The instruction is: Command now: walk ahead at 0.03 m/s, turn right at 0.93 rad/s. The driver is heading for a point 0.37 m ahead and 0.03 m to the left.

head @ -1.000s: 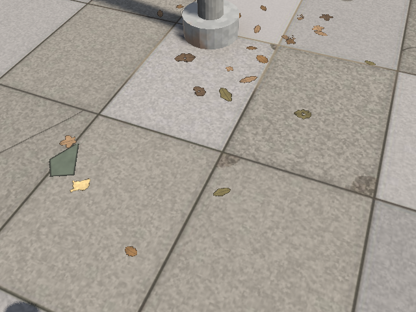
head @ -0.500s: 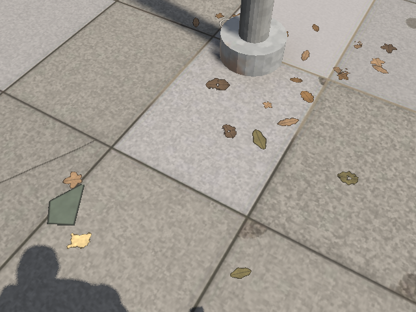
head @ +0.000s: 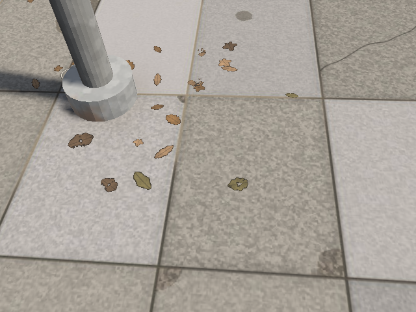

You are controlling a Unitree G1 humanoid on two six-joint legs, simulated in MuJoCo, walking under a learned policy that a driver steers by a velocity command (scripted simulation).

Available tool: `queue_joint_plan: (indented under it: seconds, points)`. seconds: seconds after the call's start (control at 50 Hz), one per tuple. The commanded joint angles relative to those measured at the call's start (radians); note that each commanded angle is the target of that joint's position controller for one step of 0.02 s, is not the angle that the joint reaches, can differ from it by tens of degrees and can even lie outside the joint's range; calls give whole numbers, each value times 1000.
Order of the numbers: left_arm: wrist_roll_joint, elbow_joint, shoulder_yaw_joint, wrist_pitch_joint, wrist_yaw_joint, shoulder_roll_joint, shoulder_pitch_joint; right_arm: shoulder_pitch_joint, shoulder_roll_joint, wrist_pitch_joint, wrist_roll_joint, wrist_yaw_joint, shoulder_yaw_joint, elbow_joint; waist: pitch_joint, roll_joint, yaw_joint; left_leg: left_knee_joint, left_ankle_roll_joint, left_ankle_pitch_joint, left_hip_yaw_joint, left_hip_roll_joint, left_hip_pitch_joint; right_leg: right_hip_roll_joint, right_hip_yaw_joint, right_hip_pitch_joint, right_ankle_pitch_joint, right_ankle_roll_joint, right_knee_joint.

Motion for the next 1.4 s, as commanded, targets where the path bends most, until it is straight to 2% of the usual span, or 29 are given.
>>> queue_joint_plan:
  seconds: [0.02, 0.18, 0.26, 0.28, 0.32, 0.34, 0.38, 0.4, 0.46, 0.6, 0.68, 0.72, 0.74, 0.76, 0.78, 0.8, 0.84, 0.92, 0.96, 1.04, 1.12, 1.14, 1.16, 1.18, 1.2, 1.24, 1.26, 1.34, 1.4]
  points:
    - [4, -65, 52, -8, 3, 168, 11, 21, -76, -3, 5, -5, -20, -51, -140, -101, -2, -76, -3, 27, -20, -23, -41, -222, 377, 173, -165, -96, -190]
    - [17, -58, 58, -4, -6, 178, 3, 10, -108, -28, 24, -11, -23, -40, -139, -155, 19, -295, 43, 18, -43, -80, 81, -196, 505, 176, -238, -71, -185]
    - [11, -48, 43, -3, -9, 155, -34, 106, -112, -39, 30, -22, -24, -12, -136, -167, -28, -551, 85, 67, -8, -99, 336, -160, 508, 59, -192, -20, -165]
    - [2, -43, 36, -6, -3, 142, -29, 126, -124, -43, 24, -30, -29, -6, -124, -133, -43, -673, 99, 106, -26, -67, 418, -119, 484, 1, -293, 20, -138]
    - [-9, -52, 30, -17, 11, 113, 6, 20, -264, -41, -1, -32, -51, -67, -90, 196, -21, -901, 241, -67, -496, 328, 381, 130, 117, -166, -444, 104, 288]
    - [30, -45, 44, -26, 14, 181, -29, 26, -229, -38, -9, -22, -51, -49, -63, 104, -22, -849, 292, 80, -468, 335, 265, 55, 118, -122, -405, 116, 468]
    - [24, -6, 35, -23, 1, 149, 21, -27, -145, -42, 10, -8, -28, -50, -67, 58, 23, -790, 257, 271, -271, 213, 237, 49, 112, -61, -314, 118, 612]
    - [29, 9, 26, -18, -9, 134, 50, -1, -143, -43, 5, -3, -28, -46, -112, 102, 15, -812, 230, 68, -241, 168, 303, 41, 92, -86, -268, 114, 645]
    - [34, 16, 8, -24, -36, 125, -1, 110, -154, -52, 4, 17, -36, -3, -39, 164, -53, -898, 224, -280, -309, 165, 426, 6, 51, -252, -255, 114, 616]
    - [20, -3, -28, -72, -46, 85, -186, 240, -187, -96, 18, 26, -62, 78, -17, 152, -118, -923, 232, -158, -267, 174, 468, -96, -87, -164, -231, 135, 255]
    - [10, 0, -43, -91, -34, 67, -176, 216, -196, -92, 26, 37, -71, 89, 14, 138, -83, -893, 246, -106, -212, 176, 285, -87, -147, 90, -246, 76, 10]
    - [16, 33, -45, -110, -13, 66, -69, 191, -178, -91, 37, 39, -68, 87, -4, 60, -14, -795, 229, -109, -165, 149, 107, -85, -166, 356, -127, 37, -90]
    - [19, 76, -34, -123, -1, 100, 72, 143, -134, -99, 30, 39, -54, 64, -57, -1, 56, -662, 204, -90, -122, 111, -55, -142, -91, 575, -189, 13, -83]
    - [39, 99, -15, -134, 15, 184, 245, 89, -31, -108, 34, 44, -23, 18, -151, -214, 148, -302, 162, -114, -6, -6, -207, -392, 218, 754, -520, -18, -209]
    - [41, 101, 17, -132, 22, 286, 241, 32, -32, -119, 50, 41, -18, -29, -90, -282, 147, -90, 155, -88, 33, -71, -439, -564, 555, 711, -742, -101, -324]
    - [44, 91, 2, -134, 23, 214, 183, 10, -97, -113, 33, 40, -32, -20, -21, -117, 107, 26, 163, -2, -56, -3, -484, -541, 485, 649, -698, -95, -292]
    - [33, 61, -26, -143, 15, 127, 74, 84, -114, -106, 25, 64, -42, 24, -37, -92, 27, 53, 132, 114, -61, 26, -403, -434, 271, 548, -523, -21, -300]
    - [23, 102, -41, -167, 11, 87, 111, 62, -80, -83, -7, 91, -35, 32, 40, -84, 1, 80, 89, 233, -11, 36, -340, -343, 7, 391, -108, -14, -372]
    - [19, 124, -47, -176, 3, 73, 102, 3, -56, -88, -11, 90, -24, 0, 83, -85, -23, -35, 73, 277, 32, 14, -279, -311, -111, 315, 304, -27, -343]
    - [-6, 178, -50, -184, 5, 87, 123, -91, -10, -97, -3, 108, 8, -30, 65, -112, -16, -394, 105, 444, 162, -13, 33, -301, -202, 250, 602, -16, -343]
    - [-5, 218, -35, -157, 27, 145, 108, 240, -78, -111, -23, 69, -12, 91, -118, -124, -155, -543, 188, 438, 157, -98, 350, -299, -213, 398, 877, 29, 91]
    - [-14, 216, -38, -154, 29, 139, 130, 332, -123, -120, -40, 55, -23, 128, -188, -82, -190, -581, 205, 619, 100, -26, 538, -249, -223, 293, 637, 44, 308]
    - [-19, 196, -60, -151, 22, 26, 243, 375, -231, -122, -52, 44, -43, 138, -348, 165, -126, -409, 304, 1306, -182, 290, 848, -111, -244, 43, -252, 70, 716]
    - [-63, 227, -58, -133, 27, 36, 347, 412, -248, -121, 10, 41, -55, 132, -611, 195, -120, -428, 461, 1550, -475, 457, 1026, -6, -23, -90, -577, 75, 1000]
    - [-40, 230, -46, -123, 31, 86, 260, 323, -212, -110, 43, 31, -55, 109, -542, 39, -114, -502, 425, 1353, -365, 385, 870, -58, 63, -89, -454, 70, 979]
    - [-1, 207, -56, -116, 24, 62, 133, 143, -73, -102, 38, 21, -11, 102, -209, -4, -46, -648, 343, 1017, -222, 287, 543, -145, -13, -124, -367, 76, 811]
    - [18, 213, -58, -96, 21, 52, 136, 114, -45, -100, 40, 15, 1, 106, -155, 4, -18, -701, 315, 958, -164, 250, 426, -166, -24, -64, -347, 84, 737]
    - [16, 254, -69, -48, 16, -6, 195, 91, -70, -111, 13, 23, 5, 137, -151, 46, 33, -773, 292, 892, -26, 188, 206, -151, -78, 138, -282, 100, 557]
    - [20, 255, -72, -36, 27, -3, 123, 93, -71, -101, 9, 27, 6, 159, -130, 88, 7, -809, 269, 568, -21, 162, 186, -162, -94, 143, -232, 98, 379]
